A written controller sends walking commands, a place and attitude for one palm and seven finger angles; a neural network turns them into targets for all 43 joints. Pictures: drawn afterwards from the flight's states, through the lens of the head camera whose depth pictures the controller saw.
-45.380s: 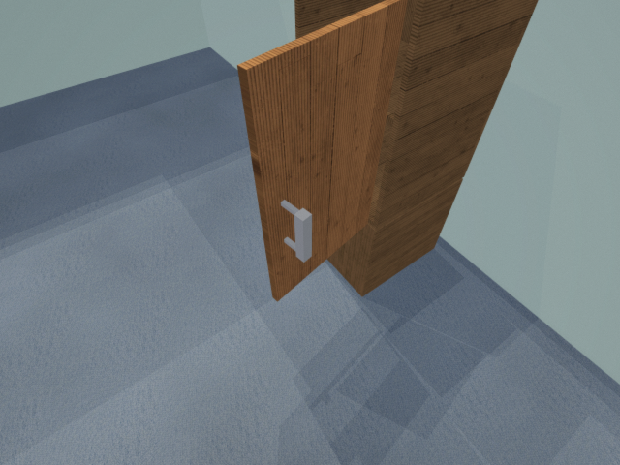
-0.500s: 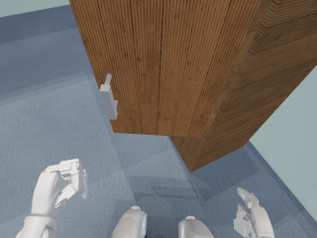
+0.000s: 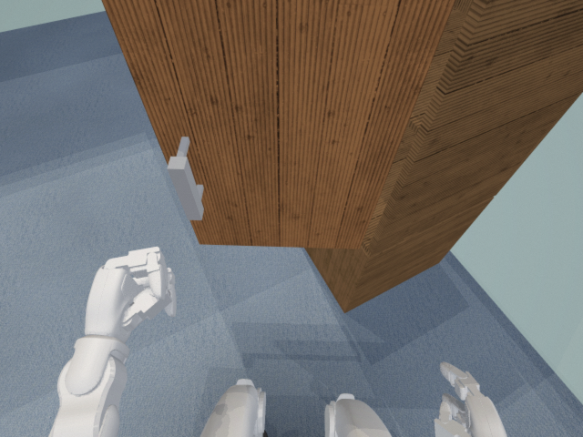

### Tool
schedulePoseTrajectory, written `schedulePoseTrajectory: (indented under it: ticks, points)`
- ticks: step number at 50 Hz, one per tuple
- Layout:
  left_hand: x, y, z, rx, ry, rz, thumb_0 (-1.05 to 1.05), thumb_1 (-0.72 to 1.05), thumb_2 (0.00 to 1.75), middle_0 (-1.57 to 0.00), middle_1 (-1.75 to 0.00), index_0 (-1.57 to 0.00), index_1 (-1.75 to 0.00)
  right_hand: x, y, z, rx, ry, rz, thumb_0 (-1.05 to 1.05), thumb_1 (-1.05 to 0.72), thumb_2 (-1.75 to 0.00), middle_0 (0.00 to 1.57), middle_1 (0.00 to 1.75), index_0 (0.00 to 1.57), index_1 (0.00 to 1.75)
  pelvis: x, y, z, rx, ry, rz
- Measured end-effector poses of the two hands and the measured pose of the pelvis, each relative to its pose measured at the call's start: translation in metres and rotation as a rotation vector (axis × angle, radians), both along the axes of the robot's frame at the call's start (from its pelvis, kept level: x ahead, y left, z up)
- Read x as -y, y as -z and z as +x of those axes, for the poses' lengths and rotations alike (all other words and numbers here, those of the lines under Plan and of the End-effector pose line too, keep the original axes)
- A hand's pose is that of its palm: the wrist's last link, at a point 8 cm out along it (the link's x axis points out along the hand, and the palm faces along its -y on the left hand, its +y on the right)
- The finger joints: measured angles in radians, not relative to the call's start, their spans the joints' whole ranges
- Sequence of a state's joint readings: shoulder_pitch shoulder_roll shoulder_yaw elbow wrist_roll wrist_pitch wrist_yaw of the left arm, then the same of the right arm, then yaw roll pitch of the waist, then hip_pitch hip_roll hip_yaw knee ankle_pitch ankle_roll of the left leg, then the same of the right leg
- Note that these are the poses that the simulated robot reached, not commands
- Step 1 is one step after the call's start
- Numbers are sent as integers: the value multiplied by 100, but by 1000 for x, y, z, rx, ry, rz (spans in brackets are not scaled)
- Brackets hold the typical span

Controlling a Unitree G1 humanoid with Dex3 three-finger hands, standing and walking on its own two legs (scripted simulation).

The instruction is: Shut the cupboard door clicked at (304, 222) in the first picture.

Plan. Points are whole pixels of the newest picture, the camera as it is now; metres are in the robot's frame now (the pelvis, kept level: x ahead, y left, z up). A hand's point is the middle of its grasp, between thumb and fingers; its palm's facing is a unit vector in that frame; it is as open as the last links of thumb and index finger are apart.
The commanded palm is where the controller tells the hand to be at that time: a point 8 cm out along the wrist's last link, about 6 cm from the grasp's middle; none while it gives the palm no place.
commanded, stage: bring the fist close to the handle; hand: left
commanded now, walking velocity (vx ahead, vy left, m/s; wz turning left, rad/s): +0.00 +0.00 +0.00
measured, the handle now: (190, 180) +0.48 +0.19 +0.03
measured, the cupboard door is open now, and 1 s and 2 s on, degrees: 61 61 47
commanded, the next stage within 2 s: push the door shut along its arc in 0.88 s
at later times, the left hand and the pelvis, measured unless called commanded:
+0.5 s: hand (198, 243) +0.37 +0.15 +0.03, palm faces +0.00 -1.00 -0.01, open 3.1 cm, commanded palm +0.34 +0.20 +0.03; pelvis +0.00 +0.01 +0.00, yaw +0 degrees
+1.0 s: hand (199, 245) +0.36 +0.15 +0.03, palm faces +0.01 -1.00 -0.02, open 3.1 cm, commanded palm +0.34 +0.21 +0.03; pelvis +0.00 +0.00 +0.00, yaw +0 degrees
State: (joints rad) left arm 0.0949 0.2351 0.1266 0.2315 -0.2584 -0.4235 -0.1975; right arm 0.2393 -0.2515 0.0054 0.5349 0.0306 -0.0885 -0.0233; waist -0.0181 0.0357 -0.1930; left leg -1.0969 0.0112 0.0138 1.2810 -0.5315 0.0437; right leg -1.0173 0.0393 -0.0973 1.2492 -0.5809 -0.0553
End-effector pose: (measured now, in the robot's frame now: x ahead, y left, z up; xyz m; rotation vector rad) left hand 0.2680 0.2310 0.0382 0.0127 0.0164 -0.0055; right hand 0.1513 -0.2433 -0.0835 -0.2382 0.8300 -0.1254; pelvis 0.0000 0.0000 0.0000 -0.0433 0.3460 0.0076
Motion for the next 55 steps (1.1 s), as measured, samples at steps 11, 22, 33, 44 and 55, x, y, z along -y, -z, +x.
schedulePoseTrajectory:
  ticks: [11, 22, 33, 44, 55]
  points:
    - [10, 6, 34, 14, -5, 1, 2, 90, 90, -130, -150, -130, -150, -1, 7, -11, -70, 15, -4, 1, -91, -90, 20, 30, 20, 30, -4, 0, 0, -13, 5, 3]
    - [20, 7, 68, 6, -6, -1, 2, 90, 90, -130, -150, -130, -150, -3, 10, -20, -125, 25, 5, 1, -91, -90, 20, 30, 20, 30, -6, -3, 2, -22, 8, 4]
    - [30, 5, 84, 14, -11, 7, 2, 90, 90, -130, -150, -129, -150, 3, 14, -37, -191, 63, 23, 1, -91, -90, 20, 30, 20, 30, -5, -5, 5, -26, 23, 14]
    - [25, 7, 73, 30, -29, 16, 2, 90, 90, -130, -150, -130, -150, 9, 16, -38, -209, 55, 11, 1, -91, -90, 20, 30, 20, 30, 0, -5, 4, -21, 15, 17]
    - [24, 8, 78, 18, -10, 20, 2, 90, 90, -130, -150, -130, -150, 11, 15, -25, -164, 47, 6, 1, -91, -90, 20, 30, 20, 30, 3, -3, 0, -19, 14, 19]
